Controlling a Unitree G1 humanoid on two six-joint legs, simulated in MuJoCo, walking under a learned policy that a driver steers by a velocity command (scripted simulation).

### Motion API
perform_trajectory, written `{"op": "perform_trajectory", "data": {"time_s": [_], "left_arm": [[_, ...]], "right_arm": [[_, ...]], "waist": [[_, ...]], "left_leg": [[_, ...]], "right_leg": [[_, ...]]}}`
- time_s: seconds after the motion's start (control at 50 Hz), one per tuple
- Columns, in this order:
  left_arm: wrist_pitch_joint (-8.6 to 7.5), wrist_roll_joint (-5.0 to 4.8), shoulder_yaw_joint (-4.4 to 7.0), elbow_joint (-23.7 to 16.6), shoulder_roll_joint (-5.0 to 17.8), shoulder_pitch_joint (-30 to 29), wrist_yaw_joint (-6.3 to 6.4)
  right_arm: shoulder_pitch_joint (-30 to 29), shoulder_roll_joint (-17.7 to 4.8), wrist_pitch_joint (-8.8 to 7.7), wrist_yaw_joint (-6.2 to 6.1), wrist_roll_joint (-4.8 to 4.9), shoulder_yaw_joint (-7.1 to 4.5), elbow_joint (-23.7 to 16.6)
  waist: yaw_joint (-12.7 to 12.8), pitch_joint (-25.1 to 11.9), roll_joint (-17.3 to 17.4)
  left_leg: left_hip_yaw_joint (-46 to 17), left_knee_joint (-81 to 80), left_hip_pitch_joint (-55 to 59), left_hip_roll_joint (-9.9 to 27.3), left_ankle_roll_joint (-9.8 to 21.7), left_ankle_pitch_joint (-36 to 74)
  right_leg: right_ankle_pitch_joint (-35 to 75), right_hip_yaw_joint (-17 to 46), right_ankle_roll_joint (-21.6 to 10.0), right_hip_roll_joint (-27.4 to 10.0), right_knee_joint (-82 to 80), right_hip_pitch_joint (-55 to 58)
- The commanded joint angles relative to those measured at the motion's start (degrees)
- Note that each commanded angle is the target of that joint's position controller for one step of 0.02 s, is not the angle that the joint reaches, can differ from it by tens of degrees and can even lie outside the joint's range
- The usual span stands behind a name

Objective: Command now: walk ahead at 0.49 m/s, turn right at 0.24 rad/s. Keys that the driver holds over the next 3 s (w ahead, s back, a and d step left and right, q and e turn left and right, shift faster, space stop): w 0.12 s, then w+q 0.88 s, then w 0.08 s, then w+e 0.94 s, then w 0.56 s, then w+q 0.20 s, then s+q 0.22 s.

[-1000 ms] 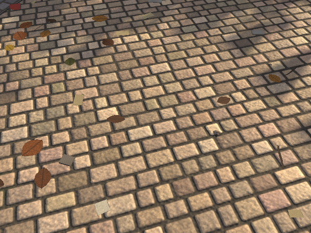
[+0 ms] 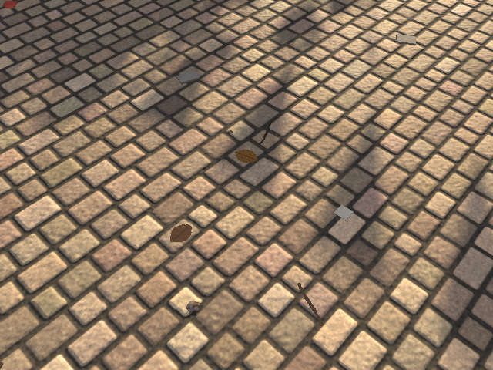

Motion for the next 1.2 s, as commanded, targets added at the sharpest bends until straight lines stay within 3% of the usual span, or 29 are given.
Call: {"op": "perform_trajectory", "data": {"time_s": [0.02,0.08,0.16,0.2,0.22,0.24,0.26,0.28,0.3,0.32,0.34,0.38,0.48,0.56,0.66,0.72,0.76,0.78,0.8,0.82,0.84,0.86,0.88,0.9,0.94,1.0,1.06,1.12,1.2], "left_arm": [[-0.24,0.1,-0.8,-3.49,0.02,-0.75,-0.75],[-0.74,-0.38,-2.06,-5.4,-1.36,-8.33,-1.28],[-1.17,-0.84,-2.23,-7.18,-0.29,-14.53,-0.73],[-1.64,-0.75,-2.02,-7.01,0.31,-13.72,-0.15],[-2.06,-0.58,-1.7,-5.85,0.79,-10.24,0.25],[-2.79,-0.03,-0.98,-3.17,2.12,-2.8,0.86],[-3.54,1.18,0.25,-0.74,5.78,7.07,1.74],[-3.48,2.22,1.8,-0.34,12.0,13.7,2.56],[-2.54,-0.02,1.94,0.26,10.62,14.01,2.65],[-2.41,-0.56,0.82,-0.05,6.9,8.8,2.48],[-2.81,-0.89,0.06,-0.27,3.64,4.73,2.18],[-3.57,-1.36,-0.7,0.44,0.63,1.99,2.29],[-5.35,-1.88,-0.22,3.27,1.21,5.37,2.68],[-5.2,-1.57,-0.35,5.03,1.1,7.35,2.76],[-4.49,-1.45,0.38,7.19,4.37,11.32,3.47],[-3.33,-1.21,0.81,8.04,6.42,11.74,4.0],[-2.05,-1.21,1.31,7.95,8.34,11.23,4.04],[-1.81,-1.1,1.14,6.96,7.94,10.98,3.86],[-2.13,-1.87,-0.48,3.06,0.51,13.9,2.74],[-3.0,-1.84,0.42,0.45,4.83,7.08,2.26],[-3.73,-2.12,0.28,-1.23,5.02,1.28,2.0],[-4.42,-2.32,-0.16,-0.94,4.33,1.4,2.08],[-4.22,-1.78,-0.1,-0.11,4.02,2.26,2.28],[-3.14,-0.64,-0.14,-0.04,3.74,3.55,2.28],[-1.02,0.28,-0.25,0.12,2.81,4.71,1.91],[0.2,0.18,-0.48,-1.87,1.98,0.01,1.52],[0.26,-0.08,-0.64,-3.76,2.14,-6.59,1.28],[-0.05,-0.46,-1.09,-4.61,1.61,-10.66,0.77],[-0.55,-1.16,-1.52,-6.5,1.79,-16.91,0.21]], "right_arm": [[0.49,-4.37,-1.28,0.38,0.27,-0.46,-1.72],[2.93,-5.08,-0.85,0.47,0.66,-0.48,-0.27],[8.01,-6.98,-0.05,0.22,0.59,-0.61,2.24],[8.67,-7.92,0.64,-0.14,0.36,-0.74,3.12],[8.47,-8.36,0.93,-0.31,0.4,-0.79,3.46],[8.36,-8.12,1.16,-0.34,0.75,-0.65,3.81],[7.39,-6.7,1.0,-0.32,1.22,-0.16,2.64],[10.46,0.49,0.85,-0.09,2.95,1.57,-0.26],[10.07,-5.13,1.46,-0.76,1.91,-0.14,0.93],[6.41,-5.96,1.85,-0.73,1.35,-0.74,0.37],[4.02,-4.39,1.88,-0.33,1.21,-0.51,0.14],[3.63,-3.32,3.26,0.38,-0.09,-0.86,0.65],[-1.73,-1.08,5.25,1.86,-0.77,-1.03,-1.42],[-10.42,-0.38,5.18,2.64,-0.63,-0.32,-4.68],[-18.89,-1.37,5.12,3.52,-0.99,0.21,-8.25],[-17.14,-2.69,5.12,3.02,-1.2,-0.38,-8.42],[-6.39,-4.82,4.5,2.32,-1.26,-1.68,-5.46],[3.21,-8.29,4.06,1.48,-1.89,-3.2,-2.45],[4.09,-15.77,4.03,0.58,-1.85,-5.01,-2.83],[5.82,-16.68,4.89,0.3,0.07,-5.24,-3.93],[3.24,-15.33,5.25,-0.34,0.17,-4.88,-3.13],[0.3,-11.95,5.0,-0.63,0.63,-4.08,-3.12],[-2.45,-9.82,4.58,-0.66,0.7,-3.49,-3.33],[-4.21,-8.24,4.16,-0.73,1.14,-2.95,-3.55],[-4.23,-7.64,2.94,-0.4,1.41,-2.55,-3.72],[-1.22,-9.47,2.3,-0.23,1.35,-2.94,-3.02],[2.67,-8.6,2.22,-0.22,1.35,-2.57,-2.03],[6.05,-7.87,1.79,-0.41,1.27,-2.05,-0.7],[8.89,-7.83,1.37,-0.9,0.31,-1.41,0.68]], "waist": [[2.15,1.66,6.46],[0.48,2.3,6.66],[-1.45,3.11,6.73],[-0.71,2.84,7.11],[1.08,1.48,7.07],[4.45,-2.34,5.05],[8.42,-9.14,2.11],[9.01,-18.13,-9.53],[9.21,-18.56,-6.74],[6.59,-9.72,-2.71],[5.07,-4.67,-1.73],[1.97,-0.13,-2.91],[0.24,1.61,-1.29],[1.23,3.9,-1.44],[3.3,5.52,-0.91],[1.84,3.02,-2.1],[-2.91,-3.71,-1.81],[-7.06,-9.38,2.13],[-3.67,-15.2,15.86],[-6.07,-19.08,12.16],[-5.43,-10.01,7.63],[-2.99,-4.86,3.88],[-0.22,-2.0,1.35],[1.91,-1.53,1.64],[3.28,-2.44,2.15],[2.52,-0.49,3.37],[-0.02,1.37,5.01],[-2.02,1.36,5.98],[-4.24,3.26,6.19]], "left_leg": [[-11.79,-12.48,0.97,15.07,7.99,9.65],[-7.24,-12.24,-0.09,12.87,6.72,13.77],[-8.68,-9.32,4.66,14.88,6.59,19.07],[-10.08,-5.28,7.53,15.76,6.45,24.22],[-10.02,-0.82,7.85,15.28,5.91,29.36],[-8.01,8.36,5.86,12.83,4.81,32.41],[-6.21,21.12,-2.76,10.02,3.44,22.52],[-0.97,41.15,-22.69,2.48,0.57,-8.36],[-5.83,49.58,-27.72,1.25,1.25,-18.86],[-8.32,50.93,-29.57,4.43,1.8,-14.36],[-8.4,48.88,-28.59,6.2,1.66,-10.2],[-8.29,45.64,-24.74,7.93,0.66,-6.96],[-7.26,44.52,-29.18,8.47,-0.74,1.3],[-4.99,32.46,-29.64,8.1,-0.97,10.17],[0.2,19.83,-25.65,6.48,1.91,8.52],[3.51,17.15,-19.83,2.1,5.15,0.1],[4.03,13.32,-6.63,-2.55,8.06,-3.36],[-2.34,10.08,8.0,-0.01,10.47,-4.95],[-30.99,7.56,27.0,18.47,18.4,-7.49],[-51.38,-3.35,29.86,22.86,21.76,-8.42],[-40.95,-4.22,25.14,21.42,19.52,-3.96],[-34.28,-4.35,16.75,19.59,17.21,3.49],[-29.1,-4.75,9.96,16.33,14.73,10.25],[-25.37,-5.44,5.45,13.88,13.64,14.54],[-22.2,-6.07,2.31,11.38,13.38,19.79],[-20.69,-7.85,0.26,9.3,12.51,17.93],[-20.19,-8.96,3.25,8.78,10.33,17.53],[-18.28,-8.7,8.22,9.02,7.98,21.89],[-16.03,-8.66,14.34,10.95,7.04,26.02]], "right_leg": [[6.1,-0.47,0.95,-2.9,-6.36,-4.97],[11.95,-5.12,1.52,-3.31,-17.58,-0.6],[9.56,-7.38,1.06,-2.04,-25.29,2.97],[5.41,-7.66,0.21,-0.54,-28.51,5.91],[4.26,-7.89,-0.39,0.92,-31.37,11.09],[5.95,-7.78,-1.59,1.88,-35.52,21.55],[3.09,-0.25,-3.91,-5.28,-36.17,36.22],[-1.65,22.83,-9.38,-24.03,-38.76,54.97],[-3.59,31.93,-11.45,-26.37,-44.01,50.15],[-4.36,23.3,-9.7,-23.13,-45.28,43.06],[-0.86,16.43,-8.14,-20.42,-47.61,35.99],[4.98,6.77,-4.69,-15.99,-50.86,27.48],[17.22,-3.77,-5.02,-14.84,-53.23,26.9],[20.19,-10.84,-4.45,-13.03,-53.15,26.73],[25.65,-15.05,-3.73,-15.34,-51.27,32.98],[47.24,-17.89,-2.66,-15.88,-41.51,38.24],[52.97,-19.26,-1.89,-15.23,-23.25,36.84],[40.36,-19.53,-0.08,-13.82,-7.48,27.03],[-6.16,-18.43,3.37,-5.2,13.78,2.03],[-16.37,-5.65,4.54,1.72,22.76,-8.25],[-10.03,-2.44,3.68,-2.47,21.64,-13.91],[-4.56,-2.59,3.35,-4.84,15.88,-11.23],[-3.18,-2.35,3.46,-6.29,11.06,-6.95],[-3.09,-1.98,4.1,-6.88,8.3,-2.85],[-3.37,-2.46,5.19,-6.62,5.14,0.52],[1.84,-3.62,6.56,-6.33,-1.43,-2.24],[9.55,-4.04,6.75,-6.27,-10.12,-6.24],[15.37,-4.88,5.58,-5.55,-17.34,-6.68],[15.87,-6.96,2.8,-4.09,-23.82,-7.06]]}}
Next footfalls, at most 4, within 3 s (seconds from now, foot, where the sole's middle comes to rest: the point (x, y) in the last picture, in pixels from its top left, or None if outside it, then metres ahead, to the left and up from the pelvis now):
0.26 right None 0.29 -0.12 -0.78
0.78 left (199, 355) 0.53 0.12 -0.78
1.34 right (202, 243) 0.89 0.13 -0.78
1.88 left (132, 188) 1.12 0.38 -0.78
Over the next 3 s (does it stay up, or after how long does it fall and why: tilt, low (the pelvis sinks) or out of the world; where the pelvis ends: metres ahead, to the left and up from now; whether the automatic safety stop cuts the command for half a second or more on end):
stays up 1.53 0.26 -0.02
